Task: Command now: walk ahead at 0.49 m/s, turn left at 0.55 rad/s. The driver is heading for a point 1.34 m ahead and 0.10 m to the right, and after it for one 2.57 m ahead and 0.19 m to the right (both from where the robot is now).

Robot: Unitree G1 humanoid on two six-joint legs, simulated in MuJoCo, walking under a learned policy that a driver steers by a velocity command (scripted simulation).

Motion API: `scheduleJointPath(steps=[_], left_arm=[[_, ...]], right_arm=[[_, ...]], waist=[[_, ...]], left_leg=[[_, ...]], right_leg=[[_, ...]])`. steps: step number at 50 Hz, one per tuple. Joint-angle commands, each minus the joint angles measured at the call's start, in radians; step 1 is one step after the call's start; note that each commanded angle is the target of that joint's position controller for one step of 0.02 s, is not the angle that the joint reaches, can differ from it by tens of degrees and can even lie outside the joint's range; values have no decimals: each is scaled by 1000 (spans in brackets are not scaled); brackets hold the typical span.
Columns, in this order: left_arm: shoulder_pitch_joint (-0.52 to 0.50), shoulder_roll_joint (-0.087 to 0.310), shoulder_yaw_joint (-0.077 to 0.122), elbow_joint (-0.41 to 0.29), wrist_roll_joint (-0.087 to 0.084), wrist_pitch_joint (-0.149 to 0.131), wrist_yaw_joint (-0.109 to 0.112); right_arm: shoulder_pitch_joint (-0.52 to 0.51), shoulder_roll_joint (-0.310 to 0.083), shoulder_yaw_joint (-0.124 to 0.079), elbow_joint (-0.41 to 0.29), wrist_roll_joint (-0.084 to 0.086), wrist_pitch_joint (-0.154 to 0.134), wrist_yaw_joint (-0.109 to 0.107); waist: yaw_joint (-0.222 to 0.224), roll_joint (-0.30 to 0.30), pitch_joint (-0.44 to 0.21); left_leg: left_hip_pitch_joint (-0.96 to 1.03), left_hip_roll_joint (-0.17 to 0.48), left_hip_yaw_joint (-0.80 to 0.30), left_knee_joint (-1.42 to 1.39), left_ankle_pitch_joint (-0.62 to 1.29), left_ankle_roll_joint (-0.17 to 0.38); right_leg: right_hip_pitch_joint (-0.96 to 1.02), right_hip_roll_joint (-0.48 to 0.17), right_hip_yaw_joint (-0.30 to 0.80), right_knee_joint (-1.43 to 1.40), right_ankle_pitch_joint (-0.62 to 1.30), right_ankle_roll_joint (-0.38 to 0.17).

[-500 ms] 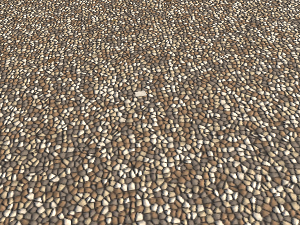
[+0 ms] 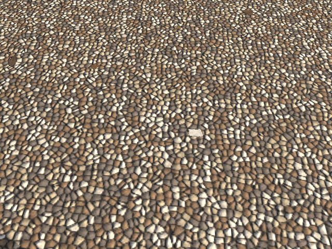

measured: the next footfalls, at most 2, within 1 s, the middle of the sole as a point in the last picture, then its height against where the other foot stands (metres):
right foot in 0.26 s outside the picture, level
left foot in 0.76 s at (130, 224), level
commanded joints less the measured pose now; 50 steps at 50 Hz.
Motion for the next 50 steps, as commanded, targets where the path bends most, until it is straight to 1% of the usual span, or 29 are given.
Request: scheduleJointPath(steps=[1, 4, 8, 11, 12, 13, 14, 15, 16, 17, 18, 19, 20, 22, 25, 27, 31, 34, 36, 37, 38, 39, 40, 41, 42, 43, 45, 48, 50], left_arm=[[10, 61, 17, -65, 10, 5, 10], [-110, 32, 5, -90, -1, -8, 0], [-194, 59, 11, -111, -18, -27, -27], [-157, 91, 28, -112, -21, -35, -33], [-77, 108, 40, -93, -19, -38, -28], [50, 146, 55, -76, -7, -43, -22], [197, 232, 80, -54, 9, -40, -18], [294, 208, 86, 1, -19, -24, -28], [269, 133, 63, -6, -37, -18, -29], [207, 103, 52, -15, -29, -8, -26], [157, 89, 44, -15, -21, -2, -27], [128, 72, 37, -14, -15, -4, -27], [113, 65, 33, -14, -10, -4, -29], [109, 68, 35, -1, -21, -9, -33], [121, 110, 47, 22, -29, -7, -28], [137, 125, 51, 37, -33, 1, -24], [210, 149, 56, 81, -44, 15, -21], [231, 158, 61, 104, -49, 30, -16], [211, 170, 63, 107, -49, 42, -11], [210, 150, 54, 105, -42, 43, -10], [203, 89, 28, 73, -18, 41, -9], [340, -19, -2, 57, -32, 26, -9], [298, 85, 22, 78, -55, 18, -10], [211, 133, 40, 56, -70, 17, -11], [166, 124, 40, 48, -60, 19, -8], [143, 114, 44, 45, -48, 26, -6], [174, 77, 44, 55, -50, 49, -10], [146, 44, 42, 38, -45, 73, -9], [104, 37, 41, 20, -42, 73, -12]], right_arm=[[-50, -155, -40, -74, 6, -18, -18], [12, -162, -40, -47, 18, -3, -29], [92, -146, -31, -6, 21, 7, -33], [94, -155, -32, 7, 11, 18, -32], [77, -146, -28, 4, 10, 19, -30], [66, -111, -13, -6, 3, 16, -25], [138, -62, 6, -23, 3, 3, -23], [198, -54, 17, -12, 14, -6, -24], [122, -138, -2, -23, 27, -11, -23], [19, -148, -5, -46, 29, -11, -22], [-45, -133, -2, -67, 13, -14, -19], [-58, -120, -6, -70, 0, -14, -18], [-42, -101, -4, -66, 1, -13, -15], [-17, -64, 5, -54, 2, -6, -12], [-102, -36, 20, -79, -9, -9, -11], [-171, -24, 27, -89, -7, -17, -5], [-284, -39, 22, -118, 7, -27, 9], [-315, -64, 12, -139, 9, -34, 19], [-222, -97, -8, -120, 5, -41, 16], [-90, -140, -31, -83, 0, -41, 7], [90, -216, -53, -59, -16, -38, -6], [138, -283, -67, -41, -23, -27, -5], [139, -186, -45, -42, -11, -24, -4], [85, -144, -31, -40, -5, -25, -7], [19, -119, -22, -42, -8, -28, -5], [-30, -87, -14, -39, -14, -32, -3], [-72, -66, -14, -29, -24, -46, -1], [-80, -89, -26, 1, -22, -65, -6], [-70, -102, -32, 21, -23, -64, -13]], waist=[[31, 61, -22], [-30, 81, -39], [-71, 106, -43], [-36, 148, -48], [12, 149, -80], [76, 124, -192], [99, -51, -356], [109, -271, -425], [127, -148, -290], [123, -65, -164], [100, -11, -66], [74, -16, -35], [52, -41, -26], [32, -73, -38], [47, -56, -23], [71, -51, -17], [109, -55, -1], [94, -57, 11], [23, -55, -34], [-39, -36, -123], [-111, 68, -280], [-51, 337, -406], [-89, 241, -357], [-81, 185, -217], [-51, 132, -152], [-25, 126, -98], [20, 149, -71], [38, 103, -31], [31, 86, -13]], left_leg=[[-112, 226, -210, -157, 177, 159], [-96, 195, -188, -119, 101, 106], [58, 260, -268, -39, 69, 96], [164, 308, -329, 40, 189, 75], [166, 280, -313, 110, 310, 57], [111, 232, -266, 286, 348, 27], [-181, 115, -156, 606, 157, -44], [-416, 42, -89, 866, -411, -94], [-528, 98, -135, 945, -404, -88], [-554, 142, -95, 959, -323, -90], [-553, 178, -58, 897, -258, -92], [-520, 213, -48, 833, -209, -95], [-472, 228, -36, 796, -187, -101], [-428, 237, -6, 722, -169, -116], [-422, 249, 20, 533, -58, -138], [-379, 238, 34, 388, 64, -140], [-313, 205, 44, 231, 181, -131], [-294, 197, 32, 165, 109, -94], [-139, 167, 56, 110, 68, -65], [62, 168, 60, 102, 74, -40], [354, 352, -123, 136, 93, 22], [631, 571, -541, 41, -111, 160], [570, 554, -612, -36, -270, 150], [455, 527, -464, -54, -258, 111], [336, 486, -356, -78, -170, 90], [241, 449, -270, -111, -89, 79], [132, 415, -152, -172, 13, 71], [91, 418, -36, -217, 149, 82], [112, 411, 31, -228, 201, 79]], right_leg=[[46, 13, -38, -164, 171, 37], [122, 66, -51, -405, 352, 37], [122, 81, -35, -531, 353, 9], [169, 96, -47, -583, 197, -47], [284, 110, -69, -634, 198, -81], [505, 35, -10, -607, 237, -141], [892, -162, 278, -571, 227, -279], [1037, -302, 616, -686, 19, -374], [953, -281, 614, -735, -156, -335], [829, -239, 479, -757, -146, -297], [699, -192, 382, -793, -47, -285], [624, -158, 319, -817, 46, -274], [571, -126, 269, -842, 107, -266], [523, -100, 189, -873, 210, -274], [497, -90, 100, -906, 307, -281], [487, -70, 46, -914, 304, -261], [525, -92, 32, -898, 269, -238], [600, -134, 61, -851, 298, -214], [604, -116, 56, -736, 452, -186], [550, -64, 21, -578, 514, -159], [366, 3, -24, -277, 286, -117], [11, 149, -60, 52, -298, -58], [-92, 112, 45, 181, -325, -55], [-142, 72, 36, 204, -235, -61], [-113, 32, 15, 175, -153, -56], [-84, 8, 12, 132, -96, -51], [6, -20, 14, 100, -30, -43], [-23, -27, 20, 51, 46, -29], [-61, -25, 26, -36, 134, -23]])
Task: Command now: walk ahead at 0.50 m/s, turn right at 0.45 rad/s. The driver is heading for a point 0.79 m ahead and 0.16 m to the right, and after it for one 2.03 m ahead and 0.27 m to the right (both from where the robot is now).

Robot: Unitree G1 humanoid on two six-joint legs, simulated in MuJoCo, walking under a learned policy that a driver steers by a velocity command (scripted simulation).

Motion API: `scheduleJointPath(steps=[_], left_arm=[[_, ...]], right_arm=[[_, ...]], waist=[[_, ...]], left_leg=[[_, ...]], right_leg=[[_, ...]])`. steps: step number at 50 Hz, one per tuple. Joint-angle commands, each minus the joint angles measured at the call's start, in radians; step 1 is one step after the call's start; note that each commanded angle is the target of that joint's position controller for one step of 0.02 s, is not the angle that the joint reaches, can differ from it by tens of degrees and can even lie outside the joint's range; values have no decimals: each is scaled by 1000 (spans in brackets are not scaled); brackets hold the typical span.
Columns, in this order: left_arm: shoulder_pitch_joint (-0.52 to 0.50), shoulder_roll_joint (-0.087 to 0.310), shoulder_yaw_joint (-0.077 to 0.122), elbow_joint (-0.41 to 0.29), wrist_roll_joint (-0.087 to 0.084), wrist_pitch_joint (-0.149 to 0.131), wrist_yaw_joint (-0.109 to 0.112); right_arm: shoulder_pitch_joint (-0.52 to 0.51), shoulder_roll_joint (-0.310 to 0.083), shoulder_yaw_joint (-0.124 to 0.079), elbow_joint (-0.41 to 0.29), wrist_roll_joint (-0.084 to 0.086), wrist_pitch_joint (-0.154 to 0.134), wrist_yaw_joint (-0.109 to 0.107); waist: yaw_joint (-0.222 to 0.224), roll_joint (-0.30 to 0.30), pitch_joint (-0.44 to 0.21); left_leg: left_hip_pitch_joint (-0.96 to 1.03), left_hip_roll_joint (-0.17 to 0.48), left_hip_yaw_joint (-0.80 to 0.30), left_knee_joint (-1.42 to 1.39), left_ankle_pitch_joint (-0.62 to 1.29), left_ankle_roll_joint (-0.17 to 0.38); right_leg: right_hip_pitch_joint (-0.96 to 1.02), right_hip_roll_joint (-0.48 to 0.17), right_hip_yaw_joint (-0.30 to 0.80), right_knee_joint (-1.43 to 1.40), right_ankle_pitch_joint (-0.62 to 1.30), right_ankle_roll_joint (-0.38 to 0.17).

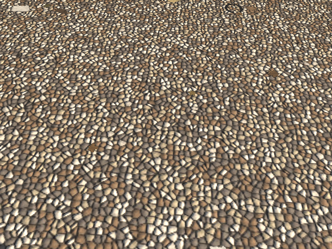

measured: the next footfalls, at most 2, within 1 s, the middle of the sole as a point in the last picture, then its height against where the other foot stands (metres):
right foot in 0.30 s outside the picture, level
left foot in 0.78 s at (171, 216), level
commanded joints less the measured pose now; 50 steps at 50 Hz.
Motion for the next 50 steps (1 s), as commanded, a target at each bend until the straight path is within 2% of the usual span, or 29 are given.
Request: scheduleJointPath(steps=[1, 5, 9, 12, 13, 14, 15, 16, 17, 18, 19, 20, 21, 23, 25, 28, 30, 32, 35, 37, 38, 39, 40, 41, 42, 43, 44, 46, 50], left_arm=[[11, 23, 6, -65, 3, -4, -7], [-128, -3, -8, -113, 4, -13, -35], [-232, 1, -10, -177, 2, -12, -58], [-199, 38, 9, -200, 5, -5, -68], [-122, 67, 26, -187, 5, -1, -67], [21, 111, 54, -154, 3, 2, -58], [187, 183, 88, -113, 2, 13, -38], [157, 296, 102, -118, -5, 7, -28], [191, 223, 78, -150, 4, -11, -33], [158, 167, 61, -139, 13, -24, -36], [101, 143, 53, -140, 8, -31, -36], [32, 115, 44, -151, 10, -31, -34], [-9, 90, 34, -168, 22, -33, -30], [-27, 99, 35, -170, 22, -37, -23], [-8, 122, 41, -155, 17, -39, -10], [27, 129, 42, -130, 12, -33, 6], [68, 126, 40, -106, 11, -32, 8], [106, 130, 39, -80, 7, -33, 5], [128, 127, 39, -56, 7, -28, 5], [116, 131, 42, -48, 10, -20, 6], [103, 118, 37, -51, 10, -17, 6], [100, 83, 23, -58, 18, -16, 4], [183, 28, 3, -76, 19, -23, 6], [253, 10, -8, -72, 4, -35, 7], [172, 98, 11, -70, -10, -37, 6], [74, 120, 16, -91, -8, -38, 5], [19, 110, 14, -104, 7, -42, 5], [21, 80, 15, -103, 17, -41, 0], [-8, 32, 3, -110, 22, -34, 1]], right_arm=[[-70, -134, -33, -54, 0, -21, -11], [-30, -170, -41, -27, 8, -5, -21], [29, -197, -51, 7, 26, 24, -23], [15, -235, -61, 5, 37, 46, -32], [6, -248, -65, 1, 39, 54, -37], [-13, -247, -63, -5, 44, 59, -41], [-7, -216, -49, -19, 31, 52, -45], [83, -62, -1, -78, -9, 27, -29], [1, -130, -6, -88, 19, -13, -12], [-102, -178, -20, -122, 58, -33, -2], [-116, -165, -13, -128, 51, -44, -5], [-112, -165, -17, -115, 26, -44, -12], [-91, -174, -24, -108, 14, -34, -13], [-69, -157, -24, -105, 3, -11, -12], [-105, -127, -15, -116, -4, 3, -16], [-213, -89, 4, -137, 0, 4, -11], [-279, -78, 12, -147, 8, -3, 0], [-318, -94, 9, -159, 19, -10, 8], [-332, -129, -4, -173, 20, -19, 17], [-282, -144, -13, -165, 20, -24, 18], [-204, -161, -25, -143, 16, -27, 14], [-81, -196, -41, -120, 7, -31, 8], [54, -276, -60, -105, -9, -31, 5], [133, -273, -65, -61, 9, -19, 19], [108, -193, -42, -64, 32, -16, 20], [42, -160, -31, -75, 28, -9, 16], [-10, -143, -22, -82, 17, -2, 14], [-49, -113, -8, -83, 2, -3, 11], [-23, -144, -16, -54, 18, -10, 3]], waist=[[30, 111, 16], [-24, 87, 56], [-54, 85, 85], [-1, 134, 23], [48, 148, -29], [132, 134, -104], [208, 59, -192], [82, -211, -253], [150, -102, -399], [163, -53, -257], [116, 15, -161], [72, 51, -103], [38, 34, -84], [11, 29, -70], [13, 30, -45], [58, -4, -22], [97, -19, -18], [115, -28, -6], [111, -42, 8], [78, -68, 8], [34, -62, -27], [-23, -29, -133], [-33, 148, -297], [-27, 372, -350], [-51, 247, -228], [-48, 168, -115], [-29, 120, -50], [15, 147, -19], [21, 141, -11]], left_leg=[[25, 282, -128, -181, 263, 141], [68, 279, -27, -184, 283, 120], [206, 317, 17, -131, 362, 102], [263, 321, 62, 30, 770, 70], [258, 313, 76, 155, 909, 59], [189, 284, 100, 347, 915, 33], [-38, 243, 98, 630, 663, -10], [-511, 34, 36, 988, -321, -75], [-621, 3, -212, 1109, -414, -65], [-699, 54, -231, 1089, -315, -43], [-671, 97, -224, 996, -226, -31], [-610, 127, -220, 905, -179, -39], [-538, 147, -226, 859, -145, -47], [-480, 145, -209, 792, -116, -80], [-469, 133, -189, 686, -50, -113], [-427, 102, -173, 436, 174, -130], [-367, 77, -162, 319, 298, -127], [-361, 73, -175, 266, 320, -112], [-381, 73, -190, 204, 228, -68], [-328, 63, -170, 180, 142, -34], [-222, 42, -144, 144, 133, -8], [-25, 99, -189, 165, 163, 37], [332, 297, -487, 174, 112, 159], [478, 414, -865, 16, -160, 252], [408, 402, -853, -25, -351, 217], [284, 369, -715, -39, -318, 180], [166, 326, -613, -61, -214, 168], [45, 265, -497, -106, -52, 158], [12, 247, -373, -160, 153, 185]], right_leg=[[-65, -39, 43, -101, 147, 6], [-41, -24, -35, -308, 271, -13], [-80, -6, -88, -409, 195, -51], [45, 71, -164, -429, 52, -104], [151, 111, -188, -431, 10, -129], [355, 153, -193, -495, 56, -164], [665, 94, -56, -530, 90, -215], [992, -171, 503, -599, -27, -393], [1053, -253, 769, -743, -142, -450], [964, -222, 620, -771, -85, -391], [816, -175, 491, -772, 0, -353], [682, -135, 400, -780, 109, -325], [590, -108, 343, -801, 200, -316], [491, -86, 297, -832, 297, -323], [417, -58, 232, -845, 339, -318], [378, 0, 149, -841, 263, -263], [371, 1, 141, -840, 183, -238], [413, -30, 174, -823, 135, -233], [522, -87, 238, -761, 138, -219], [561, -103, 259, -710, 225, -200], [564, -70, 238, -629, 346, -181], [515, -12, 188, -447, 383, -150], [246, 104, 95, -115, 149, -83], [-9, 189, 75, 120, -369, -37], [-123, 134, 124, 213, -337, -41], [-147, 87, 83, 209, -249, -46], [-126, 50, 47, 160, -178, -45], [-43, -2, 33, 68, -90, -39], [-49, -21, -4, -77, -7, -7]])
